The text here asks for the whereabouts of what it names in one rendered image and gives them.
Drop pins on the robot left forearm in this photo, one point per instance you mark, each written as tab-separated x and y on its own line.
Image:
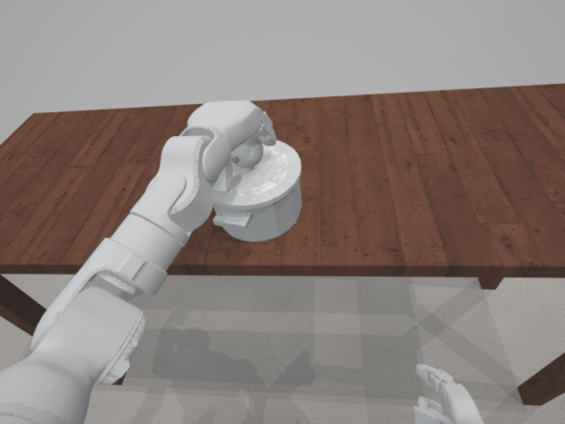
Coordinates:
177	201

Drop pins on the lid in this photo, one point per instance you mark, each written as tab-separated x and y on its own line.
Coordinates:
276	174

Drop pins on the robot right hand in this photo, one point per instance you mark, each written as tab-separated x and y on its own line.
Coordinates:
456	402

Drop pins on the knob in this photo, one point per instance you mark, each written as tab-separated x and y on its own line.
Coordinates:
249	153

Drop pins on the table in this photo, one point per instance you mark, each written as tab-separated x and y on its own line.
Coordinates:
447	183

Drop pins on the robot left upper arm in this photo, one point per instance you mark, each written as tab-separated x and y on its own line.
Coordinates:
92	341

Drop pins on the pot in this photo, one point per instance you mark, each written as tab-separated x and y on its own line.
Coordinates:
264	223

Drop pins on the robot left hand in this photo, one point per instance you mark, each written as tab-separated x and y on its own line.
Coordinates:
238	121

